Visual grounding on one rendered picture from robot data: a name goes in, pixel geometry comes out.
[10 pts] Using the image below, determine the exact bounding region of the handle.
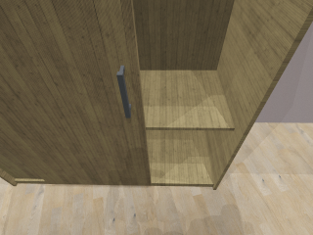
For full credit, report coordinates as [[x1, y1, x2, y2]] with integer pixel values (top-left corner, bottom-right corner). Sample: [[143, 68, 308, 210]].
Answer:
[[116, 65, 131, 118]]

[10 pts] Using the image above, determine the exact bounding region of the wardrobe door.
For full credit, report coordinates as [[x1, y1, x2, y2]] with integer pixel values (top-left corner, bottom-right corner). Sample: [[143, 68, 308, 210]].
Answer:
[[0, 142, 42, 179], [0, 0, 152, 186]]

